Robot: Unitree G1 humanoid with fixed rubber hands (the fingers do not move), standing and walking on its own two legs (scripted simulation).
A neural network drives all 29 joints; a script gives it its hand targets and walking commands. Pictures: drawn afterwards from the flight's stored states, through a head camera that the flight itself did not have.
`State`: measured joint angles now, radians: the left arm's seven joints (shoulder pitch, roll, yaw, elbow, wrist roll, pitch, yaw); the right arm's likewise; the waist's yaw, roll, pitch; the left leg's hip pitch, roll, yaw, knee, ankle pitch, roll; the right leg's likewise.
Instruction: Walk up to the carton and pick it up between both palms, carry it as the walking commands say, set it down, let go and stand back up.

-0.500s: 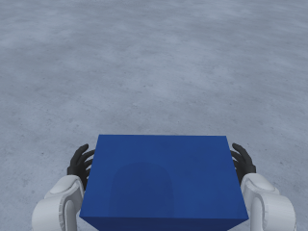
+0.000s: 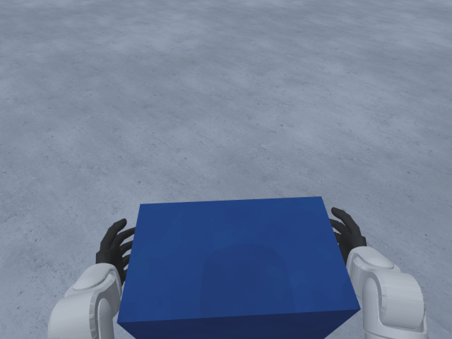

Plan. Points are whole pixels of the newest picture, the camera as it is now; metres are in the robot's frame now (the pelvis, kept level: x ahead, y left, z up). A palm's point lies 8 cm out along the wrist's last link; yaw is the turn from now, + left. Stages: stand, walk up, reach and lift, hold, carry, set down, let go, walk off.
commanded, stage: carry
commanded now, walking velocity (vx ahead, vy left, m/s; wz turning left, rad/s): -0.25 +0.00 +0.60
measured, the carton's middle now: (233, 287) +0.24 -0.01 -0.01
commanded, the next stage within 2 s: none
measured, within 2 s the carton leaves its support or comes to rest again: neither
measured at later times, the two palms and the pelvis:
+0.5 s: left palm out of the picture +0.05 +0.20 +0.11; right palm (362, 333) +0.14 -0.16 +0.09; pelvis -0.14 -0.02 +0.02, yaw +15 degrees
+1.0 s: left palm out of the picture -0.09 +0.24 +0.10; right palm out of the picture +0.04 -0.11 +0.09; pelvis -0.26 -0.02 +0.01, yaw +21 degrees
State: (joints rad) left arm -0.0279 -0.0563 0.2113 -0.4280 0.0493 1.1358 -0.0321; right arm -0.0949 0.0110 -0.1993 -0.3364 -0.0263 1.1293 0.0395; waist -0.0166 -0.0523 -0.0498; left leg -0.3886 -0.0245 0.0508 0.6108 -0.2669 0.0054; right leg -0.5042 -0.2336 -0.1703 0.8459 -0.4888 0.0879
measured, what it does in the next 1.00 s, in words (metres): walks backwards, turning left: right foot, then left foot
